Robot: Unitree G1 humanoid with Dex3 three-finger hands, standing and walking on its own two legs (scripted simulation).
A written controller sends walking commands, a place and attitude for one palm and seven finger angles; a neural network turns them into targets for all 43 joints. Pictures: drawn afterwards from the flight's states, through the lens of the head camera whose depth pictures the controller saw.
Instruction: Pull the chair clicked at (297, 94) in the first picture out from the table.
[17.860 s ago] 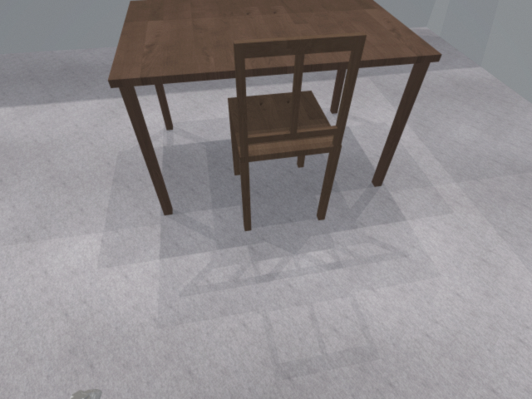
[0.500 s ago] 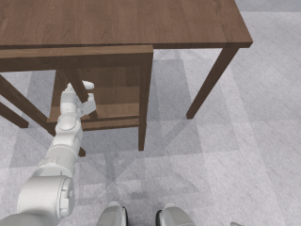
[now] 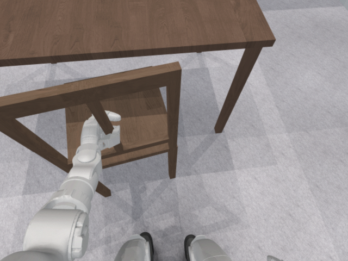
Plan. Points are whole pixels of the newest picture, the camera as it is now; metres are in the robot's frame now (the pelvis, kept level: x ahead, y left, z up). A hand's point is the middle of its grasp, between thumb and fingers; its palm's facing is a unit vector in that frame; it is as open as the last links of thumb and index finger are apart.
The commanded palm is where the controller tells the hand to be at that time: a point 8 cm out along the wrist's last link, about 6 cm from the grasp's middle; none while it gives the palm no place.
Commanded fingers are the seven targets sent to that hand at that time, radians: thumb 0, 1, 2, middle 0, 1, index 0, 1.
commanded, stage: step backward, pulling the chair out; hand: left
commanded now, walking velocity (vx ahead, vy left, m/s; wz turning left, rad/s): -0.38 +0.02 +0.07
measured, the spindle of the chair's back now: (108, 129) +0.45 +0.16 -0.06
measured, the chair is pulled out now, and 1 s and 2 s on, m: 0.12 0.16 0.16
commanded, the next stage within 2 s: none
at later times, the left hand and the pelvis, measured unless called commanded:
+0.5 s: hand (122, 150) +0.38 +0.11 -0.05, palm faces +0.03 -0.98 -0.18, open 5.3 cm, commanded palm +0.38 +0.16 -0.05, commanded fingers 0.00 0.90 0.90 -0.50 -1.45 -0.50 -1.45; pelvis -0.02 -0.01 +0.00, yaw +1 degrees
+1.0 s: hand (122, 149) +0.38 +0.11 -0.05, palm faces +0.03 -0.98 -0.19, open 5.3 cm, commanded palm +0.38 +0.16 -0.05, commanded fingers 0.00 0.90 0.90 -0.50 -1.45 -0.50 -1.45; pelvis -0.03 -0.01 -0.01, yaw +1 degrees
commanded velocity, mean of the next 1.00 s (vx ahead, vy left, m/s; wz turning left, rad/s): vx -0.38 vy -0.01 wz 0.04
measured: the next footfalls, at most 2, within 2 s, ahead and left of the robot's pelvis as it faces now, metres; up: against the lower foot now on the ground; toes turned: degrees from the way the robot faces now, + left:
none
